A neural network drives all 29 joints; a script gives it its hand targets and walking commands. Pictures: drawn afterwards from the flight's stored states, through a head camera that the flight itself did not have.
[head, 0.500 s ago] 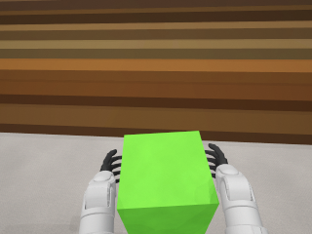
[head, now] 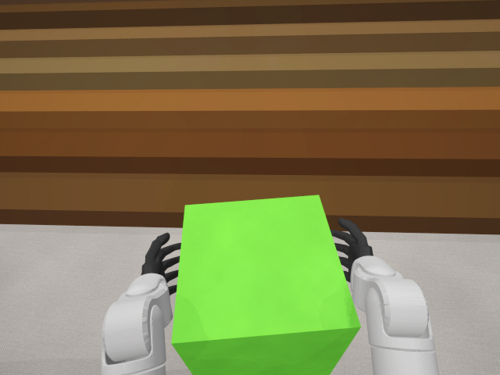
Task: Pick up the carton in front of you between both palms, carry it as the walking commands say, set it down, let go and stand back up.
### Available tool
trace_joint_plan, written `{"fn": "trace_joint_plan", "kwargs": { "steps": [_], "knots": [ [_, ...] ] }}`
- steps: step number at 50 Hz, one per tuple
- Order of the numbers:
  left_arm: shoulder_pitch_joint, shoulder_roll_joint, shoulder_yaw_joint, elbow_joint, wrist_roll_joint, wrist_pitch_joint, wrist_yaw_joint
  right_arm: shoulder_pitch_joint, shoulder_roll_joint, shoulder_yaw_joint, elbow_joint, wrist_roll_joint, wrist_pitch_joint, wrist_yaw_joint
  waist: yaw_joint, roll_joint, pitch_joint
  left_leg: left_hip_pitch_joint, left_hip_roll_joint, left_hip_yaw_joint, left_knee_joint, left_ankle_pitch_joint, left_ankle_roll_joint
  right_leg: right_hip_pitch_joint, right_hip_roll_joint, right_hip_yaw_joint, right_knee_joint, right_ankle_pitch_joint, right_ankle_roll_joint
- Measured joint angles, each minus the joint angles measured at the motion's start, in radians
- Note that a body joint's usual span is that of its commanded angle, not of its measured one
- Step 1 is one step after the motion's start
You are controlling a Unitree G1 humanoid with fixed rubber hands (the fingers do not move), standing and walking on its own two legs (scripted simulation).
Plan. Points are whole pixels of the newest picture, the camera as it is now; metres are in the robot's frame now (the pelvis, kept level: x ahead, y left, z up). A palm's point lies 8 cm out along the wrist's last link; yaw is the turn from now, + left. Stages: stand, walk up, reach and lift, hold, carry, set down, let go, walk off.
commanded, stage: carry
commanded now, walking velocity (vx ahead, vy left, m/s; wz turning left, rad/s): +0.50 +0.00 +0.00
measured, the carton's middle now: (259, 296) +0.27 +0.01 +0.02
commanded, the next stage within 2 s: none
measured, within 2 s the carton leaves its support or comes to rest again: neither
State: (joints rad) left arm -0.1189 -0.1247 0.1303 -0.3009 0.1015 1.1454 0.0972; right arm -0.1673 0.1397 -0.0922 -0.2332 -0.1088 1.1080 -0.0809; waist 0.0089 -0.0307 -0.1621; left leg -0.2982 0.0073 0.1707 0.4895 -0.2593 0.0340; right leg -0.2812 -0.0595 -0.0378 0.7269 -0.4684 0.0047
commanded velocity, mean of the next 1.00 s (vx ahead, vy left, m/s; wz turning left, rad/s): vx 0.50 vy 0.00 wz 0.00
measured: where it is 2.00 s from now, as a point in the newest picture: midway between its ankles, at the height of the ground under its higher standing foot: (255, 182)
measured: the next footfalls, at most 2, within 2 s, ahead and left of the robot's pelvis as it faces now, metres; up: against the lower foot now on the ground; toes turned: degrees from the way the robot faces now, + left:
right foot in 0.24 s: +0.26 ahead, -0.12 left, +0.00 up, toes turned -10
left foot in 0.68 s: +0.60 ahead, +0.07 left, +0.00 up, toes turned +12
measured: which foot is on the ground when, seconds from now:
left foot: down 0.00-0.26, up 0.28-0.66, down 0.68-1.00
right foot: up 0.00-0.22, down 0.24-0.68, up 0.70-1.00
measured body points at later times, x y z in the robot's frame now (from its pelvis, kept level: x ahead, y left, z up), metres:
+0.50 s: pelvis +0.28 -0.05 +0.02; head +0.30 -0.05 +0.47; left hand +0.55 +0.13 +0.09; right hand +0.58 -0.18 +0.09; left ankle +0.33 +0.10 -0.67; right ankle +0.22 -0.11 -0.73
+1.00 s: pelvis +0.61 +0.01 +0.01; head +0.65 +0.02 +0.46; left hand +0.96 +0.15 +0.15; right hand +0.95 -0.15 +0.16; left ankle +0.56 +0.07 -0.73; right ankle +0.69 -0.14 -0.67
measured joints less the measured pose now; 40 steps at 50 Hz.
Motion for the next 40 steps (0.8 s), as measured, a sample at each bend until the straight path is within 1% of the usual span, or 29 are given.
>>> {"fn": "trace_joint_plan", "kwargs": {
  "steps": [2,4,7,10,11,12,13,14,15,16,17,18,20,24,28,31,33,34,35,36,37,38,39,40],
  "knots": [
    [0.014,-0.005,0.004,-0.017,-0.006,0.025,0.000,0.022,-0.007,0.022,-0.026,-0.002,0.029,-0.007,-0.002,0.031,0.000,0.037,0.019,-0.005,-0.028,-0.043,-0.004,-0.088,0.019,-0.032,0.132,-0.053,-0.012],
    [0.014,-0.004,-0.003,-0.024,-0.012,0.048,0.000,0.038,-0.009,0.025,-0.058,0.001,0.060,-0.015,-0.012,0.053,0.010,0.091,0.035,-0.013,-0.086,-0.042,-0.020,-0.156,0.026,-0.063,0.141,-0.032,-0.018],
    [-0.006,-0.005,-0.010,-0.040,-0.016,0.068,0.000,0.033,-0.009,0.012,-0.106,0.006,0.095,-0.023,-0.029,0.066,0.033,0.173,0.049,-0.024,-0.153,-0.050,-0.038,-0.214,0.022,-0.096,0.002,0.089,-0.012],
    [-0.031,-0.007,-0.014,-0.061,-0.012,0.078,0.000,0.009,-0.006,-0.007,-0.137,0.011,0.112,-0.024,-0.038,0.070,0.051,0.238,0.065,-0.031,-0.138,-0.111,-0.063,-0.211,0.022,-0.140,-0.168,0.231,-0.011],
    [-0.042,-0.009,-0.013,-0.066,-0.010,0.082,0.000,0.000,-0.005,-0.013,-0.145,0.012,0.117,-0.024,-0.039,0.069,0.054,0.249,0.074,-0.036,-0.098,-0.152,-0.074,-0.191,0.026,-0.162,-0.214,0.254,-0.016],
    [-0.057,-0.011,-0.013,-0.064,-0.008,0.085,0.000,-0.010,-0.005,-0.023,-0.151,0.013,0.120,-0.024,-0.041,0.069,0.055,0.245,0.087,-0.041,-0.027,-0.202,-0.081,-0.171,0.028,-0.178,-0.229,0.301,-0.031],
    [-0.071,-0.013,-0.017,-0.048,-0.004,0.079,0.000,-0.017,-0.009,-0.035,-0.147,0.017,0.119,-0.024,-0.037,0.077,0.053,0.208,0.109,-0.046,0.090,-0.229,-0.079,-0.172,0.033,-0.193,-0.189,0.322,-0.058],
    [-0.084,-0.015,-0.022,-0.026,0.002,0.075,0.000,-0.024,-0.015,-0.046,-0.136,0.021,0.121,-0.023,-0.031,0.077,0.055,0.148,0.110,-0.072,0.236,-0.228,-0.074,-0.170,0.035,-0.202,-0.153,0.294,-0.077],
    [-0.091,-0.016,-0.024,-0.009,0.007,0.078,0.000,-0.030,-0.019,-0.053,-0.123,0.024,0.126,-0.023,-0.026,0.069,0.059,0.079,0.097,-0.095,0.381,-0.225,-0.063,-0.155,0.033,-0.205,-0.145,0.260,-0.089],
    [-0.092,-0.017,-0.023,0.001,0.011,0.083,0.001,-0.035,-0.018,-0.059,-0.109,0.024,0.131,-0.022,-0.022,0.060,0.063,0.011,0.086,-0.104,0.499,-0.213,-0.049,-0.132,0.033,-0.206,-0.159,0.235,-0.094],
    [-0.087,-0.016,-0.023,0.004,0.013,0.089,0.003,-0.038,-0.011,-0.062,-0.097,0.021,0.134,-0.023,-0.018,0.052,0.067,-0.050,0.080,-0.103,0.576,-0.185,-0.038,-0.105,0.034,-0.205,-0.187,0.226,-0.091],
    [-0.079,-0.015,-0.019,0.001,0.012,0.093,0.003,-0.039,-0.001,-0.066,-0.089,0.018,0.135,-0.023,-0.013,0.045,0.071,-0.103,0.078,-0.097,0.611,-0.149,-0.031,-0.074,0.035,-0.203,-0.223,0.231,-0.082],
    [-0.066,-0.013,-0.012,-0.013,0.008,0.094,0.003,-0.036,0.002,-0.054,-0.086,0.013,0.130,-0.021,0.001,0.033,0.081,-0.185,0.078,-0.083,0.592,-0.086,-0.026,-0.010,0.039,-0.196,-0.299,0.236,-0.079],
    [-0.051,-0.011,-0.005,-0.054,-0.002,0.079,0.002,-0.029,-0.001,-0.026,-0.108,0.007,0.107,-0.016,0.023,0.019,0.093,-0.288,0.078,-0.066,0.423,0.006,-0.030,0.112,0.038,-0.176,-0.418,0.228,-0.068],
    [-0.046,-0.010,-0.008,-0.072,-0.009,0.066,0.000,-0.010,-0.003,-0.011,-0.138,0.000,0.093,-0.012,0.023,0.022,0.086,-0.319,0.071,-0.036,0.208,0.104,-0.030,0.227,0.034,-0.164,-0.477,0.177,-0.042],
    [-0.047,-0.010,-0.017,-0.092,-0.010,0.074,0.000,0.002,-0.005,-0.009,-0.172,0.001,0.102,-0.013,0.017,0.026,0.086,-0.295,0.056,0.008,0.077,0.181,-0.014,0.315,0.031,-0.160,-0.484,0.111,-0.016],
    [-0.055,-0.011,-0.017,-0.123,-0.012,0.089,0.002,-0.007,-0.004,-0.012,-0.202,0.007,0.115,-0.015,0.012,0.021,0.096,-0.247,0.035,0.041,0.012,0.204,0.001,0.359,0.020,-0.153,-0.438,0.041,0.005],
    [-0.062,-0.012,-0.014,-0.143,-0.013,0.097,0.003,-0.019,-0.003,-0.015,-0.215,0.010,0.122,-0.016,0.009,0.020,0.101,-0.208,0.024,0.060,-0.017,0.190,0.006,0.364,0.010,-0.152,-0.370,-0.007,0.013],
    [-0.074,-0.009,-0.005,-0.158,-0.015,0.102,0.005,-0.036,0.000,-0.015,-0.217,0.013,0.122,-0.018,-0.001,0.003,0.109,-0.193,0.012,0.073,0.005,0.195,0.034,0.342,-0.017,-0.151,-0.253,-0.055,0.014],
    [-0.089,-0.007,0.007,-0.165,-0.019,0.107,0.006,-0.057,0.004,-0.017,-0.213,0.013,0.120,-0.019,-0.012,-0.011,0.119,-0.196,0.006,0.082,0.059,0.159,0.058,0.283,-0.038,-0.125,-0.082,-0.040,0.005],
    [-0.106,-0.005,0.017,-0.167,-0.020,0.112,0.007,-0.079,0.008,-0.024,-0.207,0.014,0.123,-0.021,-0.019,-0.011,0.130,-0.192,0.009,0.085,0.091,0.118,0.072,0.202,-0.032,-0.075,0.103,-0.021,-0.002],
    [-0.123,-0.003,0.025,-0.168,-0.022,0.120,0.007,-0.098,0.012,-0.031,-0.205,0.014,0.128,-0.023,-0.024,-0.005,0.142,-0.177,0.012,0.086,0.094,0.088,0.079,0.118,-0.017,-0.034,0.265,-0.001,-0.012],
    [-0.141,-0.002,0.032,-0.168,-0.022,0.129,0.007,-0.113,0.016,-0.040,-0.206,0.015,0.135,-0.026,-0.028,0.001,0.152,-0.153,0.014,0.084,0.077,0.078,0.073,0.040,-0.004,-0.011,0.383,0.025,-0.024],
    [-0.160,-0.004,0.038,-0.166,-0.023,0.136,0.007,-0.126,0.020,-0.050,-0.209,0.016,0.142,-0.028,-0.031,0.006,0.160,-0.128,0.013,0.082,0.051,0.074,0.068,-0.030,0.000,-0.002,0.452,0.057,-0.032]
  ]
}}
